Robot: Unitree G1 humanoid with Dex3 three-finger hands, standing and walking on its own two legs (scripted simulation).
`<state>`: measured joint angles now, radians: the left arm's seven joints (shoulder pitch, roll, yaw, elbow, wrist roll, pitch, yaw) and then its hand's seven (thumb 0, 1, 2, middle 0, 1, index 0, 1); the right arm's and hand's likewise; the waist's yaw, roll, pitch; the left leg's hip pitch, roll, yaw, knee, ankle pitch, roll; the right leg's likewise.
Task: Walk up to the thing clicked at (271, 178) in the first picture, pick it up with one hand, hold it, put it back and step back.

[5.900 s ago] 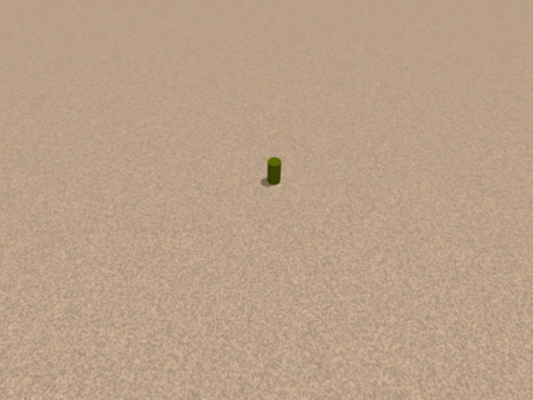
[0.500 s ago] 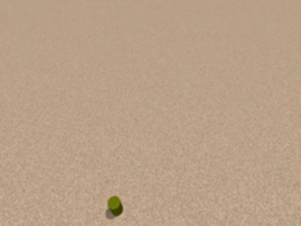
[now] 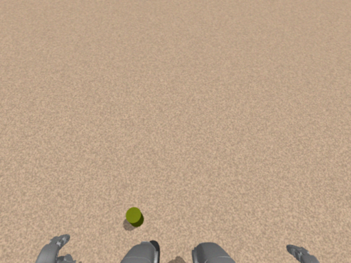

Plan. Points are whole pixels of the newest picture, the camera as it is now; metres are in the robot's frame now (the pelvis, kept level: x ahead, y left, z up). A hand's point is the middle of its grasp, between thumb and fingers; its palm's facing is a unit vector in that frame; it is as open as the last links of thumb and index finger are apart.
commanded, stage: walk up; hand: left
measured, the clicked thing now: (135, 217) +0.32 +0.20 -0.69
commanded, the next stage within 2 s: none
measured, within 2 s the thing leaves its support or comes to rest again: neither
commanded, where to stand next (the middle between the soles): -0.01 -0.01 m, yaw +0 degrees
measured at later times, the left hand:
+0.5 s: hand out of the picture +0.01 +0.25 -0.13, palm faces +0.01 -0.91 -0.42, open 7.4 cm
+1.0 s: hand out of the picture +0.00 +0.26 -0.15, palm faces +0.05 -0.88 -0.48, open 7.4 cm
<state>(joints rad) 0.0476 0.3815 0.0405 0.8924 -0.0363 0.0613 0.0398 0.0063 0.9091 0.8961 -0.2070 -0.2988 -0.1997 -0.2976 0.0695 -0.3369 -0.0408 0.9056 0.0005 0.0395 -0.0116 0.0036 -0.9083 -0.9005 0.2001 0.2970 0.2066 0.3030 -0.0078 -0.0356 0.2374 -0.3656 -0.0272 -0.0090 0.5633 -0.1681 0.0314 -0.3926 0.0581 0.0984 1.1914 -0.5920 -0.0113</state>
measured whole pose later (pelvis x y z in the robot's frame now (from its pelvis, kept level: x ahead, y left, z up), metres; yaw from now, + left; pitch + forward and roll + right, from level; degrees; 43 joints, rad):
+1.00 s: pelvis -0.06 -0.03 -0.02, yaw +3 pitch -4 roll +0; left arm 0.22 0.37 0.06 0.87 0.00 -0.01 0.04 0.01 0.91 0.90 -0.21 -0.30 -0.20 -0.30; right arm 0.20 -0.42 -0.08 0.77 0.01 0.09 0.00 0.01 -0.91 -0.90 0.20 0.30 0.20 0.30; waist 0.01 0.08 0.21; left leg -0.29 -0.06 -0.09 1.06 -0.60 0.01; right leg -0.47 -0.04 -0.07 0.66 -0.11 -0.02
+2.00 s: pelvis -0.18 -0.01 +0.00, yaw -1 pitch -3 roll +0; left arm 0.15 0.38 0.04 0.98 0.01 0.00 -0.02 0.01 0.91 0.90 -0.21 -0.30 -0.20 -0.30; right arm 0.17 -0.33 0.00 0.98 -0.02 -0.02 0.01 0.01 -0.91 -0.90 0.20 0.30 0.21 0.30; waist 0.01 -0.01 0.05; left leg -0.26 0.04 0.01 0.61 -0.30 -0.02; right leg -0.26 0.02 0.05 0.61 -0.29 -0.01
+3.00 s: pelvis -0.16 +0.01 +0.02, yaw -3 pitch -2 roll +0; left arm 0.09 0.35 0.01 1.14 0.01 -0.01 0.00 0.01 0.91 0.90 -0.21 -0.30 -0.20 -0.30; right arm 0.08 -0.34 -0.02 1.14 -0.01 -0.01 0.01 0.01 -0.91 -0.90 0.20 0.30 0.21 0.30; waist 0.00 -0.01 0.06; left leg -0.11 0.02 0.05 0.33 -0.19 -0.01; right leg -0.13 0.00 0.08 0.34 -0.17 0.03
